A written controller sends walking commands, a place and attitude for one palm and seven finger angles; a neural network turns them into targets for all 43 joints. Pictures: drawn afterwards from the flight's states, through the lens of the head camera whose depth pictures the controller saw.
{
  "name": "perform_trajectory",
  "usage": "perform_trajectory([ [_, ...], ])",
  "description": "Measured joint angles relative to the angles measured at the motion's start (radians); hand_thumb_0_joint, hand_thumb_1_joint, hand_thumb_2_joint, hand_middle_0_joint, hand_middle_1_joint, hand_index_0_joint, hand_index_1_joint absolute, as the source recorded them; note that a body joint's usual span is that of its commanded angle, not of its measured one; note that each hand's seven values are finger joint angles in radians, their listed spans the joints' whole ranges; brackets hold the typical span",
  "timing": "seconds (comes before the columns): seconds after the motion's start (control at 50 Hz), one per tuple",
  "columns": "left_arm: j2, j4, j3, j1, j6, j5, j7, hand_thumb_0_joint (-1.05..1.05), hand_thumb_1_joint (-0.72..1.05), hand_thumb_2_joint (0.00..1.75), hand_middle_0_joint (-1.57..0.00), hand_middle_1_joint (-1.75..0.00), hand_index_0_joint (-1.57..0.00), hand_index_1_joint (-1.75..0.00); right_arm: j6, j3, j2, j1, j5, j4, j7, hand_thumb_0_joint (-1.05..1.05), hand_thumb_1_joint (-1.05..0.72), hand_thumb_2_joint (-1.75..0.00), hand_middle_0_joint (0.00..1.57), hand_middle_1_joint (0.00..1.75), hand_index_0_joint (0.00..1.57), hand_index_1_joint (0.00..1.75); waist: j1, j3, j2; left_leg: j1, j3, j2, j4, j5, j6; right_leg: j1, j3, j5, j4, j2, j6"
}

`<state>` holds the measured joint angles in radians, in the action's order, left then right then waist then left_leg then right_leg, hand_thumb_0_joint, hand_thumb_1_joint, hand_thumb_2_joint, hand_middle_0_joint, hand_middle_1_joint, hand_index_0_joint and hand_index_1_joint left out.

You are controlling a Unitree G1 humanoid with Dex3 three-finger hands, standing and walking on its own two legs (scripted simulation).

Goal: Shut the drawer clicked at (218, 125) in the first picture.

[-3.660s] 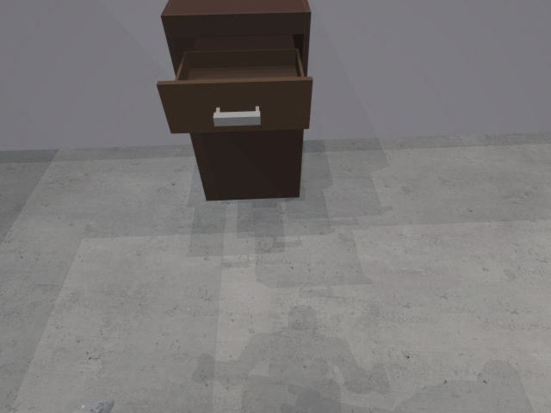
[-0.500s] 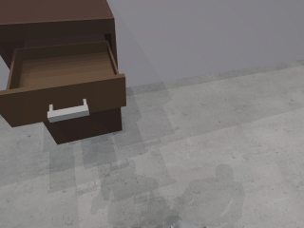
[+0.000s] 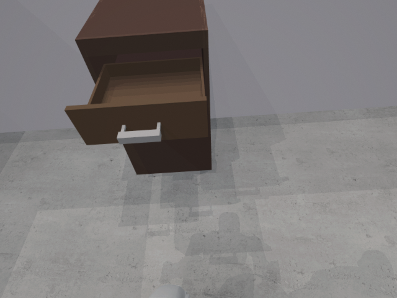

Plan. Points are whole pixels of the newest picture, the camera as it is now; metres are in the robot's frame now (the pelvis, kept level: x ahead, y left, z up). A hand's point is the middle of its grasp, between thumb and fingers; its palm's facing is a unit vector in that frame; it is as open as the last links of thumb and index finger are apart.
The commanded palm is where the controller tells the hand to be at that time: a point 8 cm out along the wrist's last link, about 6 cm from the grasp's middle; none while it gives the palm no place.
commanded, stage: take the last steps up to it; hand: left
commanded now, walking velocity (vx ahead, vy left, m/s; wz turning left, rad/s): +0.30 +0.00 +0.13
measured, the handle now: (140, 131) +0.58 +0.23 -0.06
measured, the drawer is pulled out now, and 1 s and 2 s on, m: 0.30 0.30 0.30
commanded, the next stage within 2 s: come to a stop and stand still in 1.08 s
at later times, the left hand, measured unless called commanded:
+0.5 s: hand out of the picture +0.01 +0.21 -0.17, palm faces +0.12 -0.98 -0.16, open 7.4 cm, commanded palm none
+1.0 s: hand (147, 277) +0.19 +0.16 -0.17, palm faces +0.11 -0.98 -0.17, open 7.2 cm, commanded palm none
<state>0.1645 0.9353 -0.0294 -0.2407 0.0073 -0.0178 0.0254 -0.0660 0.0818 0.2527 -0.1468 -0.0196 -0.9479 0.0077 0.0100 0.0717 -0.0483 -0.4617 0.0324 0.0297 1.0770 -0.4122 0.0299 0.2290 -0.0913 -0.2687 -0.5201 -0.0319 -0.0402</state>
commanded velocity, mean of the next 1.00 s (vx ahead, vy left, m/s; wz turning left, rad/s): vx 0.28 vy -0.02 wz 0.02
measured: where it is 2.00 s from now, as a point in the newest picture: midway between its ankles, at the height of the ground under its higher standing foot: outside the picture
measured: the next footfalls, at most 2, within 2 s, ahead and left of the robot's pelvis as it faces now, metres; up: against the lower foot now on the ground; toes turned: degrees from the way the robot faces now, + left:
left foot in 0.28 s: +0.00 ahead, +0.14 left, +0.00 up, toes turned +8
right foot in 0.68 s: +0.23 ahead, -0.11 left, +0.00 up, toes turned -5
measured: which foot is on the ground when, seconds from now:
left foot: up 0.00-0.26, down 0.28-0.68, up 0.70-1.00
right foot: down 0.00-0.28, up 0.30-0.66, down 0.68-1.00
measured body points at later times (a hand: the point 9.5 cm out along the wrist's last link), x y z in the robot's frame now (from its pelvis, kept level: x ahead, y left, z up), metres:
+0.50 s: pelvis +0.04 +0.03 +0.01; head +0.05 +0.04 +0.46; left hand +0.00 +0.26 -0.16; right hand +0.02 -0.21 -0.14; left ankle -0.04 +0.13 -0.74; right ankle +0.10 -0.10 -0.68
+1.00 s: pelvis +0.18 -0.02 +0.00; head +0.19 -0.01 +0.45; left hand +0.19 +0.21 -0.15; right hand +0.25 -0.25 -0.14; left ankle +0.24 +0.11 -0.70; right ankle +0.19 -0.11 -0.74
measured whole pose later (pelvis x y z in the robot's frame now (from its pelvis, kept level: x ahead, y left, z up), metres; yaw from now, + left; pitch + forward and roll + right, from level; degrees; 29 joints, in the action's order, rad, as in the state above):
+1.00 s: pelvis +0.18 -0.02 +0.00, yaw +3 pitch -1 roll -1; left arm 0.15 1.08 -0.04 -0.28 -0.06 -0.02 0.01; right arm 0.01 0.06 0.17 -0.21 -0.03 -1.05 0.00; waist 0.01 0.03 -0.01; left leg -0.45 -0.09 -0.11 0.80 -0.29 0.02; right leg 0.15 -0.15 -0.20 -0.37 0.01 -0.05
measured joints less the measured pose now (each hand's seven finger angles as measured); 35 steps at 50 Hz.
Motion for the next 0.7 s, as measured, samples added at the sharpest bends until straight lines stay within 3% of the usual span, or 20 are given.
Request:
perform_trajectory([
  [0.1,-0.013,0.019,0.007,-0.033,-0.016,-0.005,-0.006,0.00,0.91,0.90,-0.20,-0.30,-0.21,-0.30,0.000,-0.013,-0.023,0.000,-0.002,-0.028,0.003,0.00,-0.91,-0.89,0.20,0.30,0.20,0.30,0.018,0.001,0.028,0.075,-0.034,-0.041,-0.097,-0.010,0.017,-0.022,-0.026,0.027,0.048,-0.020,0.000],
  [0.2,-0.005,0.067,0.003,-0.091,-0.027,-0.011,-0.017,0.00,0.90,0.90,-0.20,-0.30,-0.21,-0.30,0.020,-0.027,-0.055,-0.012,-0.003,-0.056,0.009,0.01,-0.91,-0.89,0.20,0.30,0.20,0.30,0.051,-0.023,0.055,0.190,-0.075,-0.062,-0.331,-0.044,-0.009,-0.030,-0.045,0.042,0.079,-0.028,0.009],
  [0.24,0.004,0.098,-0.002,-0.118,-0.023,-0.007,-0.019,0.00,0.90,0.90,-0.20,-0.30,-0.21,-0.30,0.038,-0.035,-0.070,-0.021,-0.003,-0.063,0.007,0.01,-0.91,-0.89,0.20,0.30,0.20,0.30,0.057,-0.037,0.067,0.251,-0.096,-0.062,-0.464,-0.002,-0.021,-0.026,-0.049,0.036,0.070,-0.029,0.017],
  [0.28,0.008,0.129,-0.006,-0.147,-0.013,0.000,-0.021,0.00,0.90,0.90,-0.20,-0.30,-0.21,-0.30,0.064,-0.042,-0.078,-0.038,-0.003,-0.066,0.000,0.00,-0.91,-0.89,0.20,0.30,0.20,0.30,0.052,-0.054,0.057,0.316,-0.095,-0.070,-0.608,0.047,-0.040,-0.003,-0.059,-0.003,0.019,-0.017,0.029],
  [0.34,0.024,0.173,-0.015,-0.158,0.015,-0.005,-0.028,0.00,0.91,0.90,-0.20,-0.30,-0.20,-0.30,0.089,-0.038,-0.107,-0.069,-0.007,-0.074,-0.021,0.00,-0.93,-0.89,0.20,0.30,0.20,0.30,0.037,-0.048,0.092,0.333,-0.106,-0.053,-0.603,0.090,-0.045,0.078,-0.013,-0.145,-0.197,-0.024,0.035],
  [0.4,0.030,0.187,-0.023,-0.142,0.021,-0.009,-0.041,0.01,0.91,0.90,-0.20,-0.29,-0.20,-0.30,0.105,-0.041,-0.104,-0.126,-0.008,-0.089,-0.032,-0.01,-0.95,-0.89,0.20,0.30,0.20,0.30,0.018,-0.045,0.096,0.385,-0.105,-0.047,-0.672,0.105,-0.045,0.179,0.014,-0.109,-0.389,-0.030,0.041],
  [0.48,0.037,0.168,-0.026,-0.088,0.008,-0.005,-0.050,0.01,0.91,0.90,-0.20,-0.29,-0.20,-0.30,0.111,-0.048,-0.102,-0.200,-0.006,-0.136,-0.036,-0.01,-0.94,-0.89,0.20,0.30,0.20,0.30,0.012,-0.031,0.092,0.451,-0.104,-0.043,-0.761,0.132,-0.040,0.265,0.026,-0.028,-0.429,-0.054,0.056],
  [0.56,0.036,0.144,-0.027,-0.017,0.004,0.000,-0.053,0.01,0.91,0.90,-0.20,-0.29,-0.20,-0.30,0.108,-0.047,-0.103,-0.251,-0.011,-0.176,-0.035,0.00,-0.93,-0.89,0.20,0.30,0.20,0.30,-0.004,-0.013,0.081,0.495,-0.114,-0.051,-0.782,0.110,-0.023,0.276,0.014,0.004,-0.299,-0.067,0.056],
  [0.64,0.034,0.121,-0.031,0.049,-0.009,0.002,-0.055,0.00,0.91,0.90,-0.20,-0.29,-0.20,-0.30,0.102,-0.042,-0.102,-0.282,-0.016,-0.203,-0.031,0.00,-0.92,-0.89,0.20,0.30,0.20,0.30,-0.032,0.002,0.061,0.517,-0.125,-0.076,-0.726,0.038,0.007,0.217,-0.010,0.022,-0.144,-0.048,0.038],
  [0.68,0.038,0.104,-0.032,0.071,-0.036,-0.001,-0.055,0.00,0.91,0.90,-0.20,-0.29,-0.20,-0.30,0.099,-0.041,-0.103,-0.299,-0.012,-0.213,-0.027,0.00,-0.91,-0.89,0.20,0.30,0.20,0.30,-0.036,0.005,0.052,0.480,-0.124,-0.097,-0.593,-0.040,0.012,0.163,-0.022,0.073,-0.068,-0.031,0.012],
  [0.7,0.036,0.098,-0.034,0.084,-0.052,-0.002,-0.051,0.00,0.91,0.90,-0.20,-0.29,-0.20,-0.30,0.093,-0.041,-0.102,-0.293,-0.006,-0.218,-0.025,0.00,-0.91,-0.89,0.20,0.30,0.20,0.30,-0.035,0.013,0.042,0.424,-0.112,-0.110,-0.448,-0.081,-0.005,0.169,-0.031,0.085,-0.098,-0.022,-0.002],
])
